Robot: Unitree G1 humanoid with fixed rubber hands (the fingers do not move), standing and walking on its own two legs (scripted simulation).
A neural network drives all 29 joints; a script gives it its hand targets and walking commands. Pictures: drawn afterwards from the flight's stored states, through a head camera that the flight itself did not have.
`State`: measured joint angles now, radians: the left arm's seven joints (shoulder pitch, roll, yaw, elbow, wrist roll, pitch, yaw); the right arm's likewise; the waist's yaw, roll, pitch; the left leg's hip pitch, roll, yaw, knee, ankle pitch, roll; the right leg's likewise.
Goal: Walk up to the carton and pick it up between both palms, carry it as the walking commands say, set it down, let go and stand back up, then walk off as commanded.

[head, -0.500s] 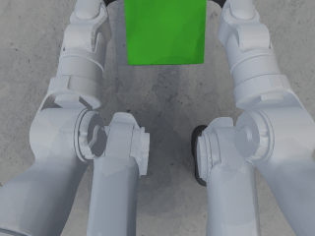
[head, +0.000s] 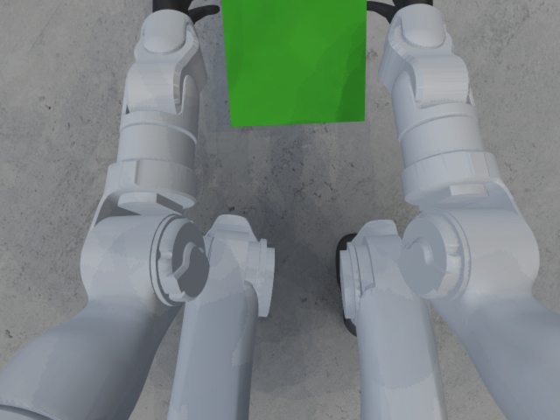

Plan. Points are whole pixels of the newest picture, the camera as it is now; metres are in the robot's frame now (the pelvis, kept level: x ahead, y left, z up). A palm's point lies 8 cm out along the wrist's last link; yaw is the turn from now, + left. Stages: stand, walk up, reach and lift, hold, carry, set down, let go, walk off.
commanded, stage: reach and lift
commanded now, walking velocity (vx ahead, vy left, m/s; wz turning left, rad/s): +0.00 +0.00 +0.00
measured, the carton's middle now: (290, 13) +0.57 +0.03 -0.22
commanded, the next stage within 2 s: none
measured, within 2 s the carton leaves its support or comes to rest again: neither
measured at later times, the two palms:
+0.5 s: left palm (151, 1) +0.51 +0.14 -0.05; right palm out of the picture +0.52 -0.09 -0.05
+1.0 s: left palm out of the picture +0.49 +0.14 +0.03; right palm out of the picture +0.50 -0.10 +0.03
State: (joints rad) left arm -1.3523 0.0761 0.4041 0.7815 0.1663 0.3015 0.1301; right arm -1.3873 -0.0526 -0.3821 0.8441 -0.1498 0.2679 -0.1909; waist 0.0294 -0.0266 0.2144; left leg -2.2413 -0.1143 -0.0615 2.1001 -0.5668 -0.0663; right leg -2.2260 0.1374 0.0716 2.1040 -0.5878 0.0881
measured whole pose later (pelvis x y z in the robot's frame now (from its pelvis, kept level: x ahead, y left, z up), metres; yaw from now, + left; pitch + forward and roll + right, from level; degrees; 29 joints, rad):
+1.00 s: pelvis -0.01 +0.00 +0.09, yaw +1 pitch +40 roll +0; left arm -1.17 -0.08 0.49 0.75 0.29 0.33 0.20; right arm -1.16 0.08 -0.48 0.75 -0.29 0.33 -0.19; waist 0.03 -0.01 -0.04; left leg -1.98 -0.13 -0.09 1.77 -0.49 -0.07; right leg -1.97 0.15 0.11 1.78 -0.51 0.08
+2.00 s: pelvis +0.02 +0.00 +0.21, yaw +1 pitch +31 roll +0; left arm -0.86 -0.17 0.49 0.69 0.32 0.30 0.18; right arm -0.87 0.18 -0.47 0.72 -0.30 0.28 -0.18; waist 0.01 -0.02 -0.12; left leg -1.48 -0.13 -0.13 1.40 -0.46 -0.05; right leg -1.46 0.13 0.13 1.41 -0.48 0.05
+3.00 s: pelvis +0.06 +0.00 +0.34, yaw +1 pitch +16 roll +0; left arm -0.55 -0.25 0.41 0.58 0.34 0.29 0.15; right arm -0.56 0.26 -0.41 0.61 -0.33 0.27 -0.14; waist 0.01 -0.01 -0.04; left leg -0.79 -0.09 -0.16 0.81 -0.30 -0.02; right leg -0.77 0.09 0.16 0.81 -0.31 0.03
